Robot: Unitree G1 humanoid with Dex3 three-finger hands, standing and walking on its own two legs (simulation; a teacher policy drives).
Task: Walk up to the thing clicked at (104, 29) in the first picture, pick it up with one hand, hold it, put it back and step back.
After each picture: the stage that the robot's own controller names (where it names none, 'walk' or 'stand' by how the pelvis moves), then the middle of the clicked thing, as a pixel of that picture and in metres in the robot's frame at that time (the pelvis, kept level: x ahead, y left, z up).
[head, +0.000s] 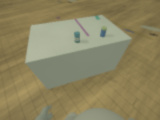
stand; (103, 31) +1.00 -0.13 -0.04
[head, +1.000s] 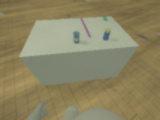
walk; (106, 34) +0.90 -0.13 -0.01
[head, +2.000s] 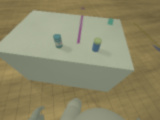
walk; (96, 45) +0.63 +0.03 -0.01
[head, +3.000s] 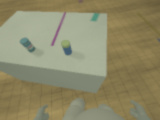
stand; (66, 47) +0.52 +0.24 +0.00
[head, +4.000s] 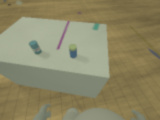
walk; (73, 51) +0.55 +0.18 -0.02
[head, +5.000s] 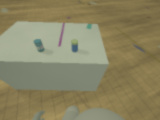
stand; (74, 45) +0.67 +0.18 -0.01
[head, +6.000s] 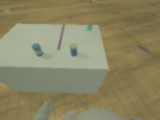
stand; (73, 50) +0.62 +0.17 -0.03
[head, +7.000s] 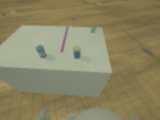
stand; (76, 52) +0.60 +0.15 -0.04
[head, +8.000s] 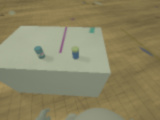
stand; (75, 53) +0.60 +0.16 -0.04
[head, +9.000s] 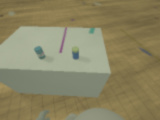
stand; (75, 53) +0.60 +0.16 -0.04
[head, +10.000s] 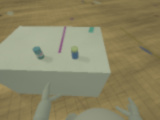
rise first; (74, 53) +0.59 +0.18 -0.04
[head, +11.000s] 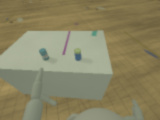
go down; (77, 54) +0.60 +0.17 -0.04
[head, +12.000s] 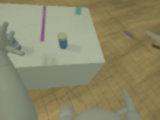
go down; (62, 41) +0.59 +0.17 +0.01
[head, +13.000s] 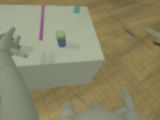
approach; (61, 39) +0.60 +0.18 +0.03
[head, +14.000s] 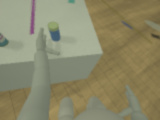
close in; (54, 32) +0.61 +0.19 +0.06
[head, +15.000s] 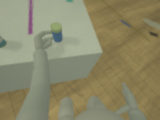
close; (57, 33) +0.60 +0.16 +0.06
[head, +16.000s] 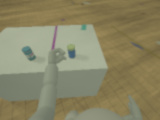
lift; (71, 51) +0.58 +0.16 +0.02
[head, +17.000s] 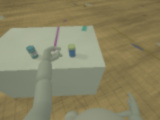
lift; (72, 50) +0.62 +0.16 +0.00
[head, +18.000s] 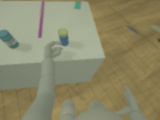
hold; (63, 37) +0.59 +0.16 +0.03
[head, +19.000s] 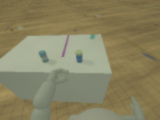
hold; (79, 56) +0.61 +0.14 +0.00
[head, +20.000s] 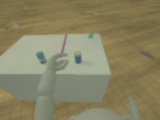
hold; (78, 57) +0.59 +0.14 -0.02
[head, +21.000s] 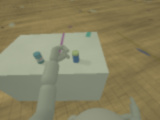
crouch; (75, 56) +0.59 +0.15 -0.02
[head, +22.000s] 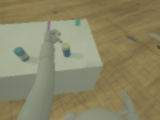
lower; (66, 50) +0.58 +0.16 -0.02
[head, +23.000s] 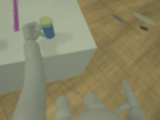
lower; (48, 28) +0.61 +0.17 +0.07
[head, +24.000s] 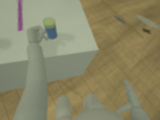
lower; (50, 29) +0.61 +0.17 +0.06
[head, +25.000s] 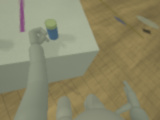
lower; (52, 30) +0.61 +0.17 +0.06
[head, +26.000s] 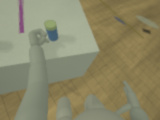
lower; (52, 31) +0.60 +0.17 +0.06
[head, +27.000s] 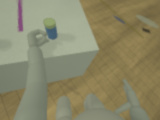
loosen; (51, 29) +0.60 +0.17 +0.07
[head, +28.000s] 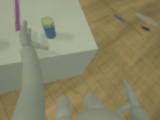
withdraw; (49, 28) +0.61 +0.17 +0.07
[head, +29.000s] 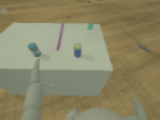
sink last; (77, 50) +0.58 +0.14 +0.01
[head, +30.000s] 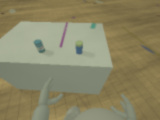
stand; (79, 47) +0.62 +0.15 +0.01
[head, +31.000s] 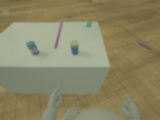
stand; (74, 48) +0.59 +0.16 +0.03
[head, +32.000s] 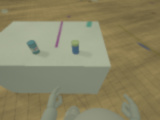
stand; (75, 47) +0.60 +0.16 +0.03
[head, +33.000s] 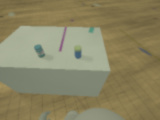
stand; (77, 52) +0.60 +0.14 -0.02
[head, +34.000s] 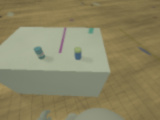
stand; (77, 53) +0.60 +0.14 -0.04
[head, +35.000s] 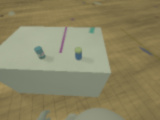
stand; (78, 53) +0.59 +0.13 -0.04
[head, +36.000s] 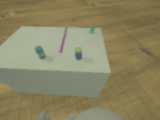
walk; (78, 53) +0.59 +0.13 -0.04
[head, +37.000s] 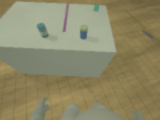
walk; (83, 32) +0.72 +0.09 -0.02
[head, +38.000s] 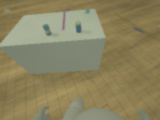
walk; (78, 27) +0.94 +0.22 -0.02
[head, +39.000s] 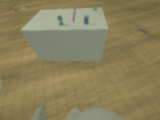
stand; (86, 19) +1.22 +0.14 -0.01
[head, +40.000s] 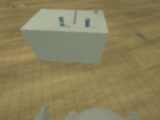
stand; (87, 22) +1.21 +0.10 -0.04
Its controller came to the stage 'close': yes
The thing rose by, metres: 0.00
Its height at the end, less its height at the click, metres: +0.00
